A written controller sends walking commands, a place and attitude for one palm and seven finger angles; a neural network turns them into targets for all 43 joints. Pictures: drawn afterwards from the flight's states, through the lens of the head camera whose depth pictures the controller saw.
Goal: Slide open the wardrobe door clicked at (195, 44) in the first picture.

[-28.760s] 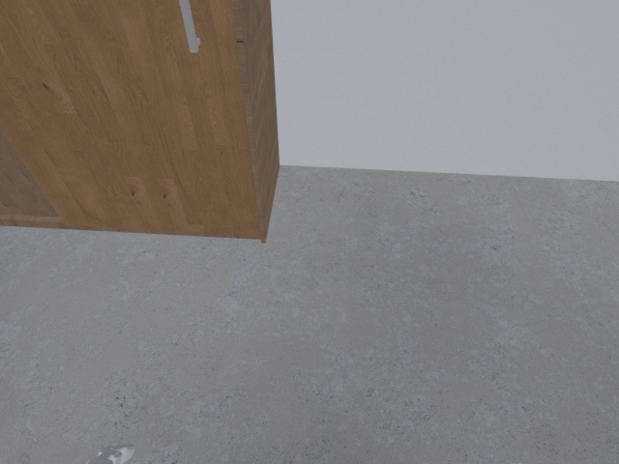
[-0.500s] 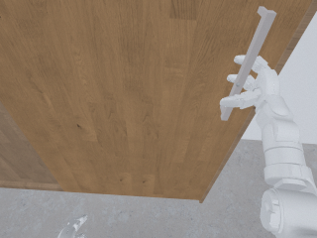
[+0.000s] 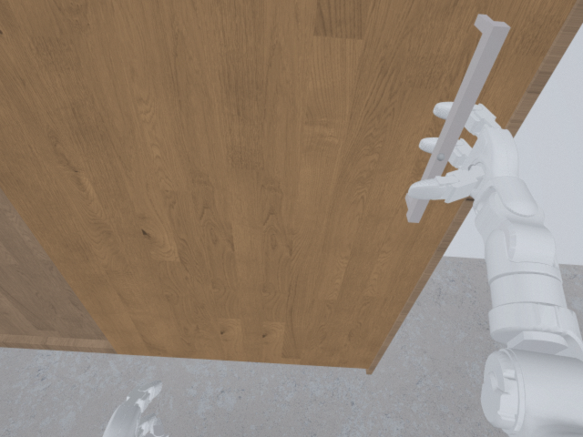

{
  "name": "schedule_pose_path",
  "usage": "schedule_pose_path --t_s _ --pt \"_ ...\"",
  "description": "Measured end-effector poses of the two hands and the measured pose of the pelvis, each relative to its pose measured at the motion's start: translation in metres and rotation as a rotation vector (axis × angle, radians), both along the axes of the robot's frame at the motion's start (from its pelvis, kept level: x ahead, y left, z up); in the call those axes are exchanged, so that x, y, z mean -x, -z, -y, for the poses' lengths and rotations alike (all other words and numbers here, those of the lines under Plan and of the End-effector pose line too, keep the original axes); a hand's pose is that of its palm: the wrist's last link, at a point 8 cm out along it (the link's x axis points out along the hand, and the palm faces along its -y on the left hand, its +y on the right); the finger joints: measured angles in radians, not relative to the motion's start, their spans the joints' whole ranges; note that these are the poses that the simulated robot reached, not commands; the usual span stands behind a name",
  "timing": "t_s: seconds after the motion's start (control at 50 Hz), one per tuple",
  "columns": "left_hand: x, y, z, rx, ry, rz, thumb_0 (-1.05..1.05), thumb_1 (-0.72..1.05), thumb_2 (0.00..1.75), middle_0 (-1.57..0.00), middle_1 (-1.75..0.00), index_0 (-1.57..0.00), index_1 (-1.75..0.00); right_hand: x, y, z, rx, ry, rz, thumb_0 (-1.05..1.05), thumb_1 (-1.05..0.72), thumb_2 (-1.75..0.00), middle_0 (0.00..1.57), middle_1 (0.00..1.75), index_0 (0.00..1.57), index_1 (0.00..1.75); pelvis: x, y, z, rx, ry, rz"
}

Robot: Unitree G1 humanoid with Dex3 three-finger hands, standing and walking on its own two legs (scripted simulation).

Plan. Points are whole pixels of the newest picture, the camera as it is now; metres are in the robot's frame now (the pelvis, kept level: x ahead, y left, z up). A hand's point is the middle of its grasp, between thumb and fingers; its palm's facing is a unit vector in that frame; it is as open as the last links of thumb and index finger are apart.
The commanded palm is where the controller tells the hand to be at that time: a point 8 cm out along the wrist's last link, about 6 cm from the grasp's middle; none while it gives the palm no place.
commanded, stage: grip the handle and tug to test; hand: right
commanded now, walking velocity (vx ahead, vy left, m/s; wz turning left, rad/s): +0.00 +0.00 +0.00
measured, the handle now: (442, 135) +0.49 -0.16 +0.21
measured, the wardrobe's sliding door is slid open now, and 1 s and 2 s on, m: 0.00 0.00 0.00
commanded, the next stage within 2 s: tug the door sideways, standing still in 1.38 s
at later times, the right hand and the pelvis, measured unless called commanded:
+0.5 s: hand (444, 155) +0.43 -0.15 +0.21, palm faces -0.02 +1.00 +0.00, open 8.0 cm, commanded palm +0.40 -0.20 +0.21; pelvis +0.01 -0.01 +0.00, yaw +0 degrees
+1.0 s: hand (441, 155) +0.43 -0.14 +0.21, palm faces -0.02 +1.00 +0.01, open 6.1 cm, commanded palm +0.40 -0.20 +0.21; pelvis +0.01 -0.01 +0.00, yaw +0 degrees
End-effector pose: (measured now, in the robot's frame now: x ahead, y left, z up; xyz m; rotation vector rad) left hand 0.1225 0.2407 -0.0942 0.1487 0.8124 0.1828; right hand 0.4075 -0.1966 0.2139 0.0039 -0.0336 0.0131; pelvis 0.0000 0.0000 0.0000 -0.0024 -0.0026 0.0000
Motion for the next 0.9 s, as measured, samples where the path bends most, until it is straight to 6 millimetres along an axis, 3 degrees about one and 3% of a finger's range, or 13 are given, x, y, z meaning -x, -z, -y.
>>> schedule_pose_path --t_s 0.2,0.64,0.9 --pt "-0.008 -0.002 0.004 0.003 0.006 0.003 0.02 0.9 0.9 -0.2 -0.3 -0.2 -0.3 -0.001 -0.002 0.003 0.005 -0.005 0.004 -0.01 0.29 -0.39 0.32 1.23 0.29 1.2 -0.005 0.0 0.003 -0.002 -0.001 -0.002" --pt "-0.014 -0.001 0.016 0.009 0.004 -0.015 0.02 0.9 0.9 -0.2 -0.3 -0.2 -0.3 -0.005 0.0 0.005 0.0 -0.001 -0.001 0.01 -0.66 -0.8 0.37 1.32 0.35 1.31 -0.012 0.0 0.012 -0.005 -0.007 -0.004" --pt "-0.016 -0.003 0.015 0.003 0.002 -0.017 0.02 0.9 0.9 -0.2 -0.3 -0.2 -0.3 -0.005 0.0 0.002 -0.008 -0.009 -0.01 0.01 -0.68 -0.82 0.35 1.34 0.33 1.34 -0.012 -0.001 0.012 -0.006 -0.008 -0.003"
